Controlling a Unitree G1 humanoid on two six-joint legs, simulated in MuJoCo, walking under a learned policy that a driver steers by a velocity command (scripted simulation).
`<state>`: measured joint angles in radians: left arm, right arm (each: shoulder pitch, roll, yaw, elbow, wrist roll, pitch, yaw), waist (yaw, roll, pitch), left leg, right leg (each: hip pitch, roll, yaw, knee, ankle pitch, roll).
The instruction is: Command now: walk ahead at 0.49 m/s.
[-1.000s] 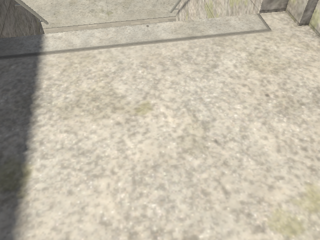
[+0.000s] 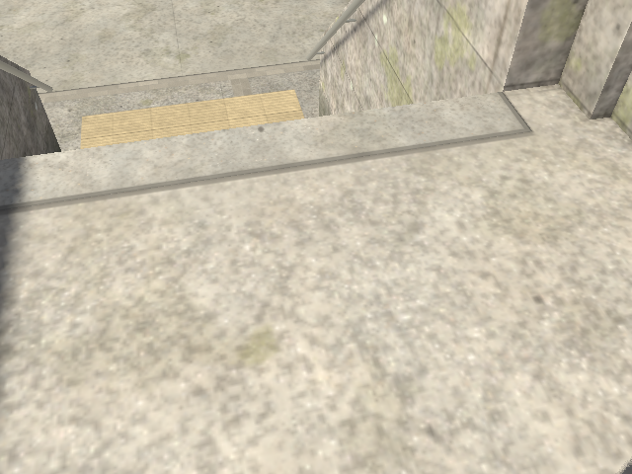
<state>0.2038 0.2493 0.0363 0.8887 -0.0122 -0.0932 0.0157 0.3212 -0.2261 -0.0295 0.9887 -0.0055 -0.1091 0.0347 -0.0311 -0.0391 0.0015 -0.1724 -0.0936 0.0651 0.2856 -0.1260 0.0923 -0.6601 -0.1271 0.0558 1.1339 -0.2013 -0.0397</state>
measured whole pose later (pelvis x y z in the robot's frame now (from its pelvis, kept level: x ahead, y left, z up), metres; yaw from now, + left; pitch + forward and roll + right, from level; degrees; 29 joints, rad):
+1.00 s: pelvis +0.55 +0.00 -0.01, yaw +14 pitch +2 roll +0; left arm 0.24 0.26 0.04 0.88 -0.01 -0.13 0.00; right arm 0.19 -0.26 -0.07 0.81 0.01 -0.07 0.04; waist 0.00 -0.01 0.04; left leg -0.39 -0.09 0.02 0.51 -0.16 0.10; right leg -0.40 -0.04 0.03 1.23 -0.39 -0.02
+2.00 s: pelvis +0.98 +0.21 -0.01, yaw +39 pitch +2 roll -1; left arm 0.27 0.29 0.04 0.87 0.03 -0.07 -0.01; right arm 0.10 -0.23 -0.04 0.68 -0.02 -0.07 0.02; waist 0.05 -0.02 0.05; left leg -0.42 0.02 0.07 0.51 -0.12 0.05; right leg -0.40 -0.06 0.03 1.11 -0.58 0.05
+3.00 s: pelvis +1.10 +0.28 +0.01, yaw +5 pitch +3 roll -1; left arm 0.21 0.31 0.06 0.70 0.08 -0.06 -0.03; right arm 0.29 -0.30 -0.03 0.70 -0.03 -0.10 -0.03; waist -0.04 0.00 -0.03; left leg -0.13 -0.01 0.08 0.26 -0.19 0.06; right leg -0.51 0.04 0.09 1.05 -0.36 0.05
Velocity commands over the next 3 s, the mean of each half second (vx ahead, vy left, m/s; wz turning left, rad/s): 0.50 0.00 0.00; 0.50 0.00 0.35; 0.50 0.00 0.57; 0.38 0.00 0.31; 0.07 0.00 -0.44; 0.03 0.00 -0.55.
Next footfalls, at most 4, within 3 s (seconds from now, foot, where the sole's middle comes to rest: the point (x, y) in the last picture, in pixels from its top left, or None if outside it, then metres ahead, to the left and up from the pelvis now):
0.30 right None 0.34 -0.17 -0.78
0.88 left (281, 422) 0.64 0.08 -0.78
1.36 right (318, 301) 0.96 -0.01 -0.78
1.86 left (172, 288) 1.01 0.37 -0.78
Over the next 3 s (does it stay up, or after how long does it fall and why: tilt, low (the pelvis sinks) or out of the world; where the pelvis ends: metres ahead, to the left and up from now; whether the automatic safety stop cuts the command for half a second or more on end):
stays up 1.10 0.28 0.01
